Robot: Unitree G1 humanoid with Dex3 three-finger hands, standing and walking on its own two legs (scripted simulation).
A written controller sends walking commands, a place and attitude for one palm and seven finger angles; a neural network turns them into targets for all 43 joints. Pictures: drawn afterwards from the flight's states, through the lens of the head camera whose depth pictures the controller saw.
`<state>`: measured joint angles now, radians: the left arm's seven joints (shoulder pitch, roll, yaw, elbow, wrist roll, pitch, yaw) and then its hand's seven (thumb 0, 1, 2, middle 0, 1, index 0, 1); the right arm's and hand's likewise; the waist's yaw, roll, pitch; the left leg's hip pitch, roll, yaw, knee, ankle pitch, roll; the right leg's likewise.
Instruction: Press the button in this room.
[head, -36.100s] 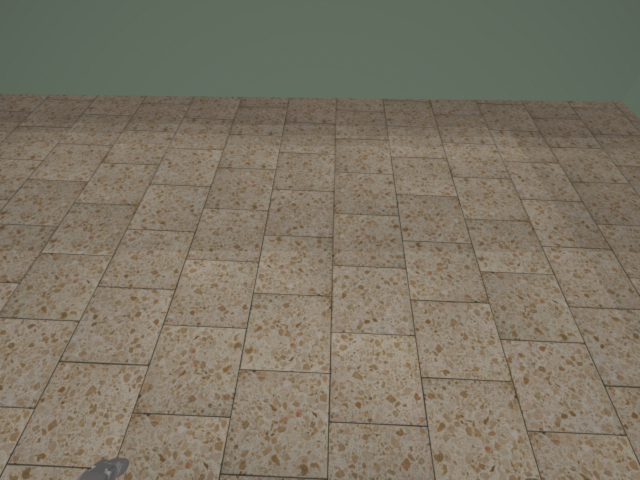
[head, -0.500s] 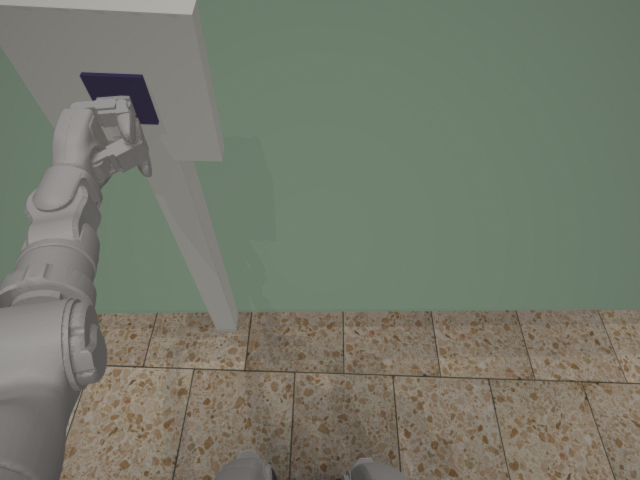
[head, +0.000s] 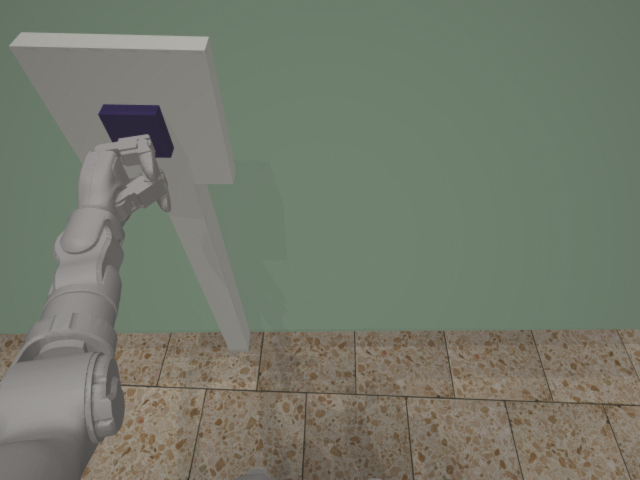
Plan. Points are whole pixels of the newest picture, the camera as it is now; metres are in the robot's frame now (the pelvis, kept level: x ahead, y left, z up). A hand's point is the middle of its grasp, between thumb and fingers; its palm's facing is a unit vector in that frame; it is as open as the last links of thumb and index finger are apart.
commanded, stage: pull the fist back off the button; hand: left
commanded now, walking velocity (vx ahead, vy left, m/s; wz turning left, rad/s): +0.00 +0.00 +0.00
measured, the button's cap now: (139, 130) +0.52 +0.22 +0.15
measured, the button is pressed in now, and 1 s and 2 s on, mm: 0 0 0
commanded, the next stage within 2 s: draw the hand back to the body in 0.54 s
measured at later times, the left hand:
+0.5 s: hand (139, 235) +0.38 +0.20 +0.11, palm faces +0.01 -1.00 -0.01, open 3.1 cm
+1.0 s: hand (116, 257) +0.33 +0.20 +0.13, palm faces +0.02 -1.00 -0.03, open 3.1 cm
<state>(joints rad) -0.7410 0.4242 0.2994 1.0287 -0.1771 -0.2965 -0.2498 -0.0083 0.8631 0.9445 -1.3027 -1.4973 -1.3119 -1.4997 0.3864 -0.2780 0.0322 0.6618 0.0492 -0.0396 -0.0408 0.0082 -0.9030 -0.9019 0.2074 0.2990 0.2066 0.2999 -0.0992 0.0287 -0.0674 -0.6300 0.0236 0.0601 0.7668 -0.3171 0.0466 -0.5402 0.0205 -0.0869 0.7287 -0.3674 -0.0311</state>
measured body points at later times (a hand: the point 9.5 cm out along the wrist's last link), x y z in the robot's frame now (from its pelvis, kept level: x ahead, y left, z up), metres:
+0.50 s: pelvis +0.03 +0.00 +0.01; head +0.05 -0.01 +0.46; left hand +0.37 +0.25 +0.11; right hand +0.18 -0.26 -0.08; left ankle +0.04 +0.09 -0.71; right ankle +0.00 -0.10 -0.71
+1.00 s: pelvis +0.02 -0.01 +0.02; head +0.02 -0.02 +0.47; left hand +0.32 +0.26 +0.14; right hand +0.16 -0.25 -0.08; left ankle +0.04 +0.09 -0.71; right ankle +0.00 -0.10 -0.71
